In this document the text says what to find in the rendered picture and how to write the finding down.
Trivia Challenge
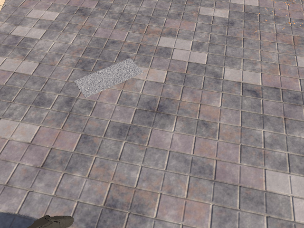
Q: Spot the robot left hand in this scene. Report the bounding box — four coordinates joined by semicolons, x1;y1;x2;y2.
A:
28;215;74;228

